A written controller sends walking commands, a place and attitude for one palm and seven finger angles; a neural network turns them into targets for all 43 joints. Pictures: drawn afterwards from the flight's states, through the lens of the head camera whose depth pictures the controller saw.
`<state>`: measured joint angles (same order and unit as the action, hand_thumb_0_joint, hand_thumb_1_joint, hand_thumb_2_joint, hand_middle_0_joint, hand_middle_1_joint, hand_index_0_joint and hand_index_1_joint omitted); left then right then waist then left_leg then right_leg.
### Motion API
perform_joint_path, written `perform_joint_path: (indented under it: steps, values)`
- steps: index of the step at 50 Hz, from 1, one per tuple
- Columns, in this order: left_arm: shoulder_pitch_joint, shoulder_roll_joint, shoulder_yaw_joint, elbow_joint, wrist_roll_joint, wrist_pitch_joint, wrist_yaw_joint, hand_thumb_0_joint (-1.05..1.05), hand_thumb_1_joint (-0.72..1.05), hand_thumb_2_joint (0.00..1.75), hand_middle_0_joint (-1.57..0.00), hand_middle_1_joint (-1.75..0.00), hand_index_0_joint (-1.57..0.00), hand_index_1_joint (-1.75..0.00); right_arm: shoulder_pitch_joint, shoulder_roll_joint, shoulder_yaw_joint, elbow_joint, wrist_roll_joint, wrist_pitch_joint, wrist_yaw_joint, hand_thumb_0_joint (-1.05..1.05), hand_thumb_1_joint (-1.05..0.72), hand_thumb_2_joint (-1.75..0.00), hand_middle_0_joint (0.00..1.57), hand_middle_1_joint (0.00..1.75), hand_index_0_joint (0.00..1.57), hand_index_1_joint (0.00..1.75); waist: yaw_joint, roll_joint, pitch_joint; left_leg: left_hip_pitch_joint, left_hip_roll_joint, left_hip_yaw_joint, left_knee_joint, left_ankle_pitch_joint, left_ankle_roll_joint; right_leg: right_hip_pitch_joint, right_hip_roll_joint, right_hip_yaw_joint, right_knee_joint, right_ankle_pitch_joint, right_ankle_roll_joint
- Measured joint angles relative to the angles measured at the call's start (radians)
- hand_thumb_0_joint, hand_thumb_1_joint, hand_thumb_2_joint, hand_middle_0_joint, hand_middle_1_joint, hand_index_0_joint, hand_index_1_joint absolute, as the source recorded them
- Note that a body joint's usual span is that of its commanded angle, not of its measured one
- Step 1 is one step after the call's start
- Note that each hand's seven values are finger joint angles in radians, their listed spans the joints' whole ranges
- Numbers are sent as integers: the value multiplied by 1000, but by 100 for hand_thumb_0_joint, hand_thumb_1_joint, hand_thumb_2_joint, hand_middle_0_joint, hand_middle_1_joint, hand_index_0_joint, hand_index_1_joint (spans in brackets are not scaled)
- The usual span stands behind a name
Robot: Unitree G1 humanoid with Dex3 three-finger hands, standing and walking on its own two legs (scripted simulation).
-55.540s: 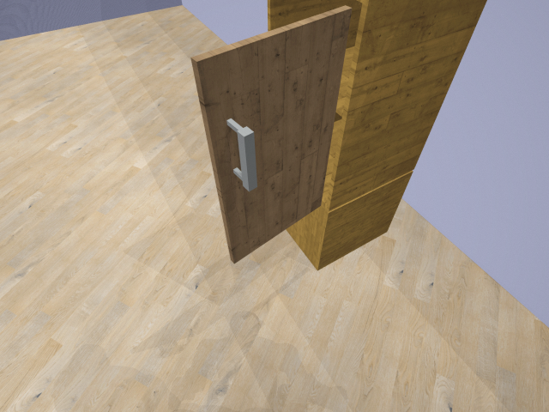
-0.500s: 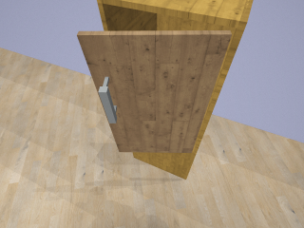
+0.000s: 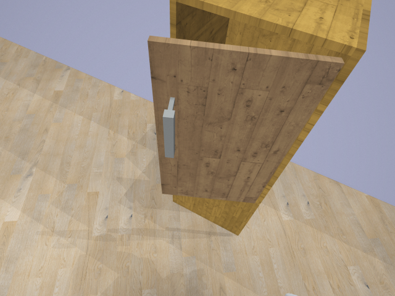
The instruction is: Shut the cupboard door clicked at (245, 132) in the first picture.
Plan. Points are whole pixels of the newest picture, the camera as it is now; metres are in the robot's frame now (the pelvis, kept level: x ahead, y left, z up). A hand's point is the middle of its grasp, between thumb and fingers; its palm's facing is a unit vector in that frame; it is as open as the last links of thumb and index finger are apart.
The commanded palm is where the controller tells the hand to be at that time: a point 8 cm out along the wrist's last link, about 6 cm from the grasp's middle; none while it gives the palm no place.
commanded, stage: come to a stop and stand still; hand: left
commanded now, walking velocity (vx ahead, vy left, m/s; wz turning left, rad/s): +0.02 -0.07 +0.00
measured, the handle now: (170, 128) +0.45 +0.10 +0.06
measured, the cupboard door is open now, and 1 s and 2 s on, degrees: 23 23 23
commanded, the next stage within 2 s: look again from close up in 0.60 s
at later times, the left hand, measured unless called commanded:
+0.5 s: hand out of the picture -0.01 +0.13 -0.17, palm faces +0.01 -0.98 -0.19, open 7.2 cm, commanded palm none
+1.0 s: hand out of the picture +0.00 +0.16 -0.18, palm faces +0.00 -0.98 -0.21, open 7.3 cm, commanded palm none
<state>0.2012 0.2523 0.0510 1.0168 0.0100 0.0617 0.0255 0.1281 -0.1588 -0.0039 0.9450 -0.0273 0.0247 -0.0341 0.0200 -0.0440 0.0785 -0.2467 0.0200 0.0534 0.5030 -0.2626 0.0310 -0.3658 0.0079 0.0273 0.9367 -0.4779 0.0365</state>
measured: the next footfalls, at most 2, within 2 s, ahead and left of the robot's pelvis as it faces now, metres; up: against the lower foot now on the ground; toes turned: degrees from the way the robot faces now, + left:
right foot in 0.14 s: +0.00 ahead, -0.12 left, +0.00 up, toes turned -7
left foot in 1.90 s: +0.05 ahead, +0.04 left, +0.00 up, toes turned +1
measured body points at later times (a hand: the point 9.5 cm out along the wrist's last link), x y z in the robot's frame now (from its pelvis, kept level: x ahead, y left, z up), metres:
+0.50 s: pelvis -0.02 -0.04 +0.00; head -0.01 -0.04 +0.45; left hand -0.01 +0.18 -0.16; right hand -0.07 -0.27 -0.16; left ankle +0.00 +0.10 -0.74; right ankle -0.06 -0.13 -0.74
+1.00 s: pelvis +0.00 -0.01 -0.01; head -0.01 -0.02 +0.44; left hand +0.00 +0.21 -0.16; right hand +0.02 -0.24 -0.16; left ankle +0.00 +0.10 -0.74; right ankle -0.06 -0.13 -0.74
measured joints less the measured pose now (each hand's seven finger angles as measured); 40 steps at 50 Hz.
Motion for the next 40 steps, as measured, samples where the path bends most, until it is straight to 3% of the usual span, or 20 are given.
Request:
perform_joint_path:
  steps: [4,7,8,11,15,25,35,37,40]
  values:
    - [10,-22,-13,15,-1,-2,-8,0,91,90,-20,-30,-20,-30,25,10,-1,28,1,-1,3,0,-90,-90,20,30,20,30,-15,25,-8,6,3,1,-25,21,-7,92,-9,-27,-191,23,-11]
    - [19,-37,-22,20,0,-19,-10,0,91,90,-20,-30,-20,-30,52,5,-13,57,10,0,3,0,-91,-90,20,30,20,30,-20,26,-22,-8,-8,9,-8,20,-18,186,-22,-27,-410,167,-26]
    - [22,-44,-23,26,2,-27,-7,0,91,90,-20,-30,-20,-30,59,1,-16,70,14,2,4,0,-91,-90,20,30,20,30,-19,27,-27,-15,-10,14,5,14,-24,205,-24,-22,-449,143,-34]
    - [29,-78,-38,53,4,-43,-5,0,91,90,-20,-30,-20,-30,82,-19,-21,110,16,12,9,0,-92,-90,20,30,20,30,-38,60,-33,8,4,3,-26,37,-38,220,-8,-32,-465,152,-48]
    - [42,-91,-47,81,0,-54,4,0,93,90,-20,-30,-20,-30,127,-21,-16,159,13,7,12,0,-91,-90,20,30,20,30,-49,55,-46,44,10,-1,-80,64,-49,244,0,-35,-493,175,-59]
    - [64,-101,-51,119,-9,-57,4,1,94,90,-20,-30,-20,-30,210,3,-2,230,9,3,5,1,-91,-90,20,30,20,30,-49,40,-41,69,36,-12,-114,81,-70,280,28,-45,-549,203,-80]
    - [96,-140,-56,139,-10,-65,6,0,92,90,-20,-30,-20,-30,201,35,3,229,12,-10,-3,1,-91,-90,20,30,20,30,-39,32,-34,72,39,-12,-113,72,-73,288,31,-44,-560,200,-82]
    - [107,-155,-62,130,0,-87,19,0,92,90,-20,-30,-20,-30,186,28,3,206,14,-11,4,1,-91,-90,20,30,20,30,-31,51,-37,24,48,-19,-26,30,-62,269,42,-42,-552,201,-76]
    - [132,-169,-69,108,5,-105,22,0,92,90,-20,-30,-20,-30,165,13,-5,147,13,-25,8,1,-91,-90,20,30,20,30,-39,83,-43,-7,44,-38,31,-2,-46,233,54,-37,-496,175,-72]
